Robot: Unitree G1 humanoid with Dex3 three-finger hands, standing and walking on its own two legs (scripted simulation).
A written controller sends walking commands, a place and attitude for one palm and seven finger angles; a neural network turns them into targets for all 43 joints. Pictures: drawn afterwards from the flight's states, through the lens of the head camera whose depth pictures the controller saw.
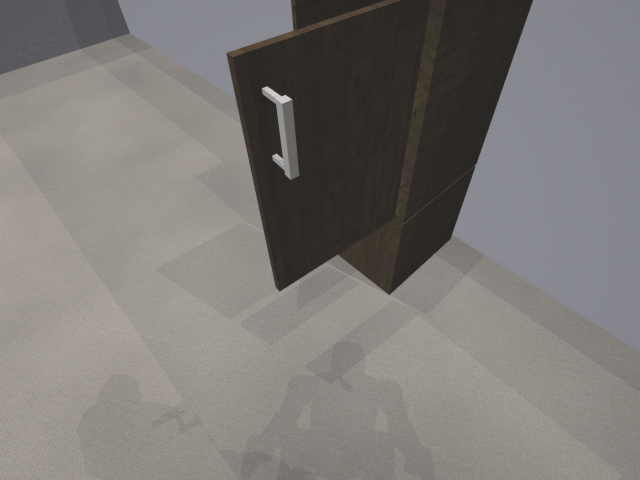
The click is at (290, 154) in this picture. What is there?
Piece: cupboard door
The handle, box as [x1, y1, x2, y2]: [262, 86, 298, 179]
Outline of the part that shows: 267,86 262,88 262,92 276,104 283,155 282,159 277,154 273,155 272,158 285,171 285,174 291,179 298,175 292,101 285,95 280,96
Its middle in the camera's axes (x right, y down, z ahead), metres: -0.07 -0.17 +0.63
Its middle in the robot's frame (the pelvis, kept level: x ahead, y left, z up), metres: +0.60 +0.09 +0.11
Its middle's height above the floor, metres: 0.89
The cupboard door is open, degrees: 84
